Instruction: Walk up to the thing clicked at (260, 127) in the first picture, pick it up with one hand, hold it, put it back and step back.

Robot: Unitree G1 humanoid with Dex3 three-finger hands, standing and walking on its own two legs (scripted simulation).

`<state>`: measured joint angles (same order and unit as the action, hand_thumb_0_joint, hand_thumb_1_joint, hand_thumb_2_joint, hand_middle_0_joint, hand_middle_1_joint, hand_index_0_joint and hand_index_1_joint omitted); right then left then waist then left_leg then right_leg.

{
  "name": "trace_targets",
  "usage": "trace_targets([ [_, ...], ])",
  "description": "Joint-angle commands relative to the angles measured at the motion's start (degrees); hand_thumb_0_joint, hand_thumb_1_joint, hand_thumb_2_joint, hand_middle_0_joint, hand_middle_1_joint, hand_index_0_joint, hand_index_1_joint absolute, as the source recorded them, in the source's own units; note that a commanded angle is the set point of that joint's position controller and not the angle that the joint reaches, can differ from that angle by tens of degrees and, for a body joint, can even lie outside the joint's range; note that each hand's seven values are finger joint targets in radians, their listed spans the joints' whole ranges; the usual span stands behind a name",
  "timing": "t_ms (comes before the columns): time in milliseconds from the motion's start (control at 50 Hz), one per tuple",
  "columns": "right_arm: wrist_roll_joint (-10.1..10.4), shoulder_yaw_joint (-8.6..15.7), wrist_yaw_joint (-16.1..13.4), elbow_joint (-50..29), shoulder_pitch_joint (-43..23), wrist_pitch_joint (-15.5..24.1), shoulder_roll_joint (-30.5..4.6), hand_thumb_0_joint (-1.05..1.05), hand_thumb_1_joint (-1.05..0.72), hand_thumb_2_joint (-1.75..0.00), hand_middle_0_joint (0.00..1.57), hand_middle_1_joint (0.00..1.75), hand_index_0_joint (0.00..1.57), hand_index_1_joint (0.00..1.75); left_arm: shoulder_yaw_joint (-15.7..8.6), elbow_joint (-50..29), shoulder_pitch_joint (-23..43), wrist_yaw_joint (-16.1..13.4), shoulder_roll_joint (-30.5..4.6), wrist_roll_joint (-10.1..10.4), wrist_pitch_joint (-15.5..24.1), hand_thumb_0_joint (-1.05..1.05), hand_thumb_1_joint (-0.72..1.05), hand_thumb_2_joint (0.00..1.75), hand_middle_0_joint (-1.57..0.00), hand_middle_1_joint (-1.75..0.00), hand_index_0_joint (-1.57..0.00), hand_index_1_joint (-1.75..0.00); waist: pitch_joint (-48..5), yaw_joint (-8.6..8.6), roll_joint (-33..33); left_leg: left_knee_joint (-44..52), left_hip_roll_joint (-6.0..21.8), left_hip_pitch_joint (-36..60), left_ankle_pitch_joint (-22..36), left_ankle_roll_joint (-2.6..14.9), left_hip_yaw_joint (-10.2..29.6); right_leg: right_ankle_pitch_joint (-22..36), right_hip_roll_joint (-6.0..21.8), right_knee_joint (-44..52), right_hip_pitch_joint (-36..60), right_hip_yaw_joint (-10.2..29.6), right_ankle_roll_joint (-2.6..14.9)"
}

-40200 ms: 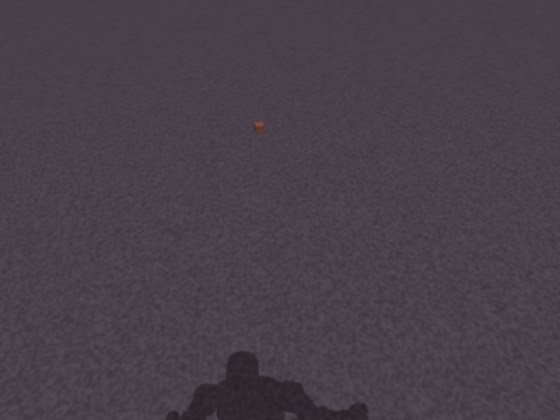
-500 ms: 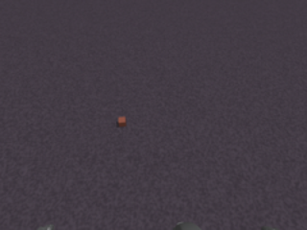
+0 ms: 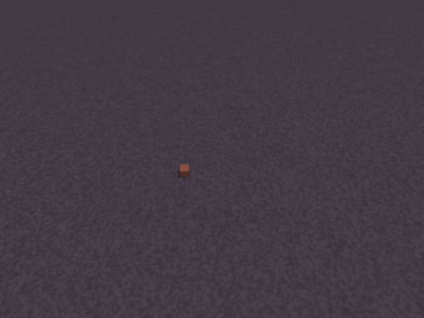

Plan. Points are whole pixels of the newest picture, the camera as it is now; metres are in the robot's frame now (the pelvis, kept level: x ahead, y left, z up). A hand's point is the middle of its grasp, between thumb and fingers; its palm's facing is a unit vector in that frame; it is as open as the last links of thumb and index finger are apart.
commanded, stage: step back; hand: left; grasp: from above
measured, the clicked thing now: (185, 170) +1.07 +0.21 -0.73
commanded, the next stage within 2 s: stand in 0.80 s
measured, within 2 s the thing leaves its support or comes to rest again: neither
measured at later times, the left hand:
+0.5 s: hand out of the picture +0.10 +0.26 -0.15, palm faces +0.03 -0.94 -0.35, open 7.4 cm
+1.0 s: hand out of the picture +0.14 +0.26 -0.14, palm faces -0.02 -0.94 -0.34, open 7.4 cm
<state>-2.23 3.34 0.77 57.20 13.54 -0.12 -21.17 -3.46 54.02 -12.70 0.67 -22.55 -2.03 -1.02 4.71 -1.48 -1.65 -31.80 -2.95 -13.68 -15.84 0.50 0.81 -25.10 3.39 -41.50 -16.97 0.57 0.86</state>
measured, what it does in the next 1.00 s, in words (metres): shifts its weight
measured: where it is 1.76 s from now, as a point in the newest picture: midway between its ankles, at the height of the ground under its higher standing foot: outside the picture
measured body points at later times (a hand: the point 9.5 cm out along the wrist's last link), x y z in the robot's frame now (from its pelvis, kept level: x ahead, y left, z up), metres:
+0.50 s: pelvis +0.04 +0.00 +0.00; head +0.05 +0.01 +0.45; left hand +0.10 +0.31 -0.13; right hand +0.12 -0.31 -0.12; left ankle +0.07 +0.13 -0.73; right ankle +0.03 -0.13 -0.73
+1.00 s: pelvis +0.05 +0.01 +0.02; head +0.07 +0.01 +0.47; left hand +0.14 +0.31 -0.11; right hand +0.17 -0.28 -0.11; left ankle +0.07 +0.13 -0.73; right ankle +0.03 -0.13 -0.73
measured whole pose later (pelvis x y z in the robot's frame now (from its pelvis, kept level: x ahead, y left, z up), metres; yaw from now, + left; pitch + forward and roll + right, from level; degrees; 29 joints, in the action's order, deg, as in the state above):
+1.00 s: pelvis +0.05 +0.01 +0.02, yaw +0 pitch -2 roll +0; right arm -0.5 0.4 0.5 63.6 1.5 1.1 -19.1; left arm -0.3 64.5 -4.5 0.2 -19.9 -0.6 1.1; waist 3.6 -0.6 0.0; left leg -21.5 0.7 -9.3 -10.0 -0.1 -0.8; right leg -13.1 1.8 -19.3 -4.0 -0.9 -1.7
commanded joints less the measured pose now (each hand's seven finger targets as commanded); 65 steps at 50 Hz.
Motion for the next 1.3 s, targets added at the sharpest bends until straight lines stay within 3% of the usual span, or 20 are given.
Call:
trace_targets([
  [0,0.0,3.5,-1.0,-5.6,-3.1,3.4,-15.5,0.0,-0.9,-0.9,0.2,0.3,0.2,0.3,-2.6,-4.5,4.4,-0.2,-11.2,0.9,2.0,0.0,0.9,0.9,-0.2,-0.3,-0.2,-0.3,-1.0,1.41,4.8,18.1,19.3,3.3,-19.6,12.14,25.1,-4.2,0.1,-8.5,-10.9,4.2,0.95],
  [60,-0.3,3.5,-0.7,-5.0,-3.5,3.1,-15.2,0.0,-0.9,-0.9,0.2,0.3,0.2,0.3,-2.7,-2.5,2.7,0.3,-10.9,0.8,2.9,0.0,0.9,0.9,-0.2,-0.3,-0.2,-0.3,-1.5,1.96,10.9,15.4,15.1,0.6,-12.0,9.56,16.5,-2.2,-0.8,0.4,-4.6,0.5,0.38],
  [120,0.5,2.9,-0.4,-5.8,-6.2,1.6,-13.5,0.0,-0.9,-0.9,0.2,0.3,0.2,0.3,-3.0,0.2,-1.1,-0.3,-9.5,0.3,3.4,0.0,0.9,0.9,-0.2,-0.3,-0.2,-0.3,-2.1,-1.1,9.7,8.6,11.9,-8.4,-10.8,6.19,9.7,6.2,-4.4,15.3,10.7,-3.2,0.71],
  [140,0.8,1.9,-0.5,-6.1,-6.1,1.2,-10.6,0.0,-0.9,-0.9,0.2,0.3,0.2,0.3,-3.3,1.0,-2.3,-0.8,-10.3,-0.1,3.8,0.0,0.9,0.9,-0.2,-0.3,-0.2,-0.3,-2.6,-2.21,5.1,2.8,9.6,-13.2,-11.2,4.0,7.5,7.1,-3.5,18.5,16.4,0.2,1.03],
  [160,1.3,1.0,-0.5,-7.2,-6.8,1.2,-7.5,0.0,-0.9,-0.9,0.2,0.3,0.2,0.3,-4.3,0.6,-3.2,-1.3,-14.4,-0.8,4.2,0.0,0.9,0.9,-0.2,-0.3,-0.2,-0.3,-2.6,-3.13,-5.7,-8.7,2.9,-21.3,-12.7,0.86,3.9,-3.7,7.1,25.6,17.7,19.0,4.67],
  [180,1.0,1.5,-1.2,-6.8,-7.1,1.0,-9.3,0.0,-0.9,-0.9,0.2,0.3,0.2,0.3,-4.9,0.1,-1.7,-1.2,-18.6,-0.6,4.3,0.0,0.9,0.9,-0.2,-0.3,-0.2,-0.3,0.2,-3.12,-8.2,-17.3,0.9,-19.0,-17.1,0.05,4.2,-17.1,17.3,31.1,7.8,30.0,10.04],
  [200,0.8,2.3,-1.3,-5.7,-5.2,1.1,-12.0,0.0,-0.9,-0.9,0.2,0.3,0.2,0.3,-5.0,-1.6,1.7,-1.1,-18.4,-0.5,4.5,0.0,0.9,0.9,-0.2,-0.3,-0.2,-0.3,2.7,-1.51,-4.8,-20.3,3.1,-18.3,-15.9,-0.13,6.8,-13.7,19.6,30.3,5.4,31.4,13.42],
  [220,1.1,2.3,-1.2,-4.8,-3.1,1.5,-12.1,0.0,-0.9,-0.9,0.2,0.3,0.2,0.3,-4.6,-2.0,3.0,-1.3,-16.1,0.0,4.8,0.0,0.9,0.9,-0.2,-0.3,-0.2,-0.3,2.9,-0.62,-1.7,-20.4,4.1,-17.8,-13.6,-0.08,7.5,-5.1,18.2,27.9,6.3,27.1,13.32],
  [260,1.1,2.0,-1.0,-3.3,-2.3,1.8,-10.5,0.0,-0.9,-0.9,0.2,0.3,0.2,0.3,-3.7,-1.9,4.2,-1.5,-13.6,0.2,5.2,0.0,0.9,0.9,-0.2,-0.3,-0.2,-0.3,0.7,-0.07,-2.3,-16.9,4.9,-14.4,-10.9,-0.11,6.9,6.8,13.8,25.5,6.5,17.6,10.24],
  [320,0.9,1.6,-0.6,-2.5,-1.4,2.1,-9.2,0.0,-0.9,-0.9,0.2,0.3,0.2,0.3,-3.1,-1.7,5.6,-1.1,-13.5,0.4,4.9,0.0,0.9,0.9,-0.2,-0.3,-0.2,-0.3,-3.4,0.31,-6.9,-6.4,4.4,-5.5,-8.1,-0.61,0.3,23.3,10.9,20.0,5.8,9.1,8.39],
  [380,0.5,2.0,-1.1,-1.1,-1.2,2.4,-8.9,0.0,-0.9,-0.9,0.2,0.3,0.2,0.3,-1.9,-1.9,6.6,-1.2,-11.9,1.3,3.7,0.0,0.9,0.9,-0.2,-0.3,-0.2,-0.3,-5.2,2.01,-4.5,7.4,3.4,4.5,9.0,0.3,-1.2,32.6,7.0,11.1,3.1,3.7,4.38],
  [400,0.2,2.4,-1.4,-1.0,-1.3,2.5,-10.7,0.0,-0.9,-0.9,0.2,0.3,0.2,0.3,-1.1,-2.3,6.4,-1.2,-10.3,1.6,3.5,0.0,0.9,0.9,-0.2,-0.3,-0.2,-0.3,-7.2,1.87,-0.5,6.9,7.6,7.8,16.7,1.64,3.9,28.9,5.0,8.5,0.9,2.4,2.46],
  [420,0.1,2.4,-1.7,-2.0,-3.8,2.8,-13.1,0.0,-0.9,-0.9,0.2,0.3,0.2,0.3,-0.5,-2.2,5.4,-1.1,-8.3,2.3,2.9,0.0,0.9,0.9,-0.2,-0.3,-0.2,-0.3,-8.6,0.73,5.7,10.3,14.9,6.2,14.1,5.01,13.4,17.2,0.6,6.2,-0.1,1.1,0.17],
  [440,0.8,2.5,-1.5,-2.6,-6.5,2.6,-15.6,0.0,-0.9,-0.9,0.2,0.3,0.2,0.3,-1.0,-0.8,5.2,-1.2,-9.8,2.6,2.2,0.0,0.9,0.9,-0.2,-0.3,-0.2,-0.3,-8.1,0.01,7.4,10.7,17.9,-0.9,8.0,9.45,15.2,2.8,-1.6,6.0,5.3,-0.9,0.14],
  [480,0.7,2.0,-1.3,-2.0,-9.4,2.1,-14.1,0.0,-0.9,-0.9,0.2,0.3,0.2,0.3,-0.6,0.8,5.6,-1.3,-9.4,1.6,2.4,0.0,0.9,0.9,-0.2,-0.3,-0.2,-0.3,-5.8,-0.44,6.9,10.8,16.6,-2.5,6.7,7.72,13.3,4.0,-1.1,10.7,7.1,-0.2,0.88],
  [540,1.1,1.0,-1.3,-1.0,-11.0,2.0,-11.7,0.0,-0.9,-0.9,0.2,0.3,0.2,0.3,-0.7,2.9,5.1,-1.2,-10.9,1.6,3.2,0.0,0.9,0.9,-0.2,-0.3,-0.2,-0.3,-5.7,-0.38,7.4,8.4,11.4,-2.3,10.3,2.8,7.5,15.6,1.5,15.6,9.8,2.4,1.38],
  [640,1.4,0.8,-1.3,1.0,-11.8,2.0,-10.7,0.0,-0.9,-0.9,0.2,0.3,0.2,0.3,-0.6,4.1,7.8,-1.5,-11.3,1.6,3.5,0.0,0.9,0.9,-0.2,-0.3,-0.2,-0.3,-9.5,0.77,2.9,6.4,10.4,5.3,19.6,2.35,4.0,25.1,3.4,17.9,10.3,3.0,1.22],
  [700,1.5,0.8,-1.3,1.9,-12.9,1.8,-10.4,0.0,-0.9,-0.9,0.2,0.3,0.2,0.3,-0.5,5.0,8.8,-1.6,-10.9,1.6,3.4,0.0,0.9,0.9,-0.2,-0.3,-0.2,-0.3,-9.1,0.88,2.4,6.9,10.3,5.6,20.6,2.2,3.4,26.6,3.5,18.7,11.2,2.7,0.89],
  [1020,1.8,-0.5,-0.9,3.3,-14.2,2.5,-10.5,0.0,-0.9,-0.9,0.2,0.3,0.2,0.3,0.7,7.9,9.8,-1.2,-9.7,1.5,3.4,0.0,0.9,0.9,-0.2,-0.3,-0.2,-0.3,-8.4,0.95,2.4,13.7,11.0,9.5,21.4,0.73,4.1,25.0,4.4,25.2,13.6,2.8,-0.69],
  [1280,1.7,-0.8,-0.7,4.6,-11.5,2.1,-10.7,0.0,-0.9,-0.9,0.2,0.3,0.2,0.3,0.9,8.3,9.3,-0.8,-9.9,1.3,3.1,0.0,0.9,0.9,-0.2,-0.3,-0.2,-0.3,-4.7,1.77,1.9,16.8,10.3,5.8,6.7,0.36,4.7,15.2,4.2,27.8,10.6,3.5,-0.24],
])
